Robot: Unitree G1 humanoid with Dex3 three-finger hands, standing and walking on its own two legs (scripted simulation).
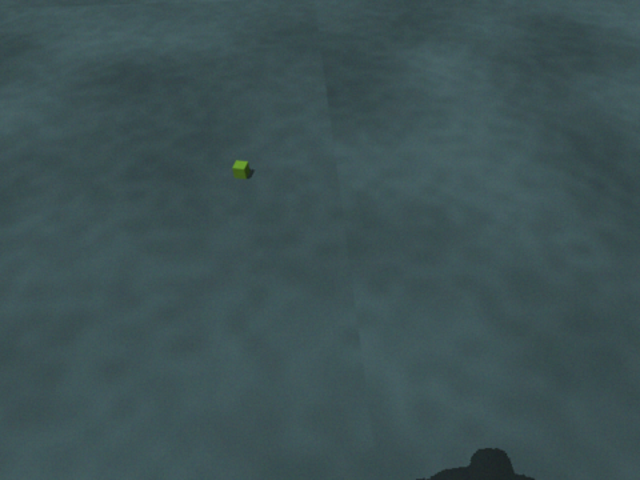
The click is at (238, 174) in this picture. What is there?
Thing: cube
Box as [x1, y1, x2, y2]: [232, 160, 249, 178]
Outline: 236,160 232,168 234,177 246,178 249,171 247,161
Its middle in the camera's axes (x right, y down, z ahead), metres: -0.39 -0.37 +1.93
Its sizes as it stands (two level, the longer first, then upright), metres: 0.061 0.061 0.061
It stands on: the floor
